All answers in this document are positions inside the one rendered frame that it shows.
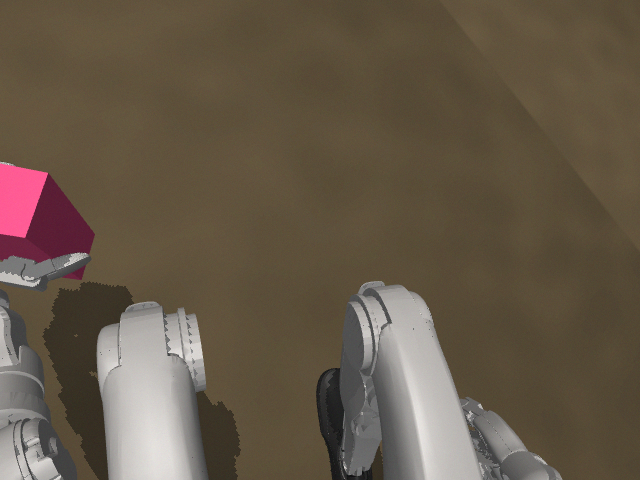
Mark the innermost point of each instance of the right robot foot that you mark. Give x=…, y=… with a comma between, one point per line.
x=330, y=414

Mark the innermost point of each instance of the left robot hand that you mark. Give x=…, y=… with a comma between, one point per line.
x=28, y=274

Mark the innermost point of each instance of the right robot arm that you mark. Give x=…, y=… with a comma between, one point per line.
x=525, y=465

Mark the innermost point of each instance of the carton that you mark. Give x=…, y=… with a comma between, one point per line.
x=37, y=220

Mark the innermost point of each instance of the right robot hand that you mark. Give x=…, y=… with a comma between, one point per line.
x=493, y=438

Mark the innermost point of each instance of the left robot arm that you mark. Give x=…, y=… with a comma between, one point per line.
x=30, y=448

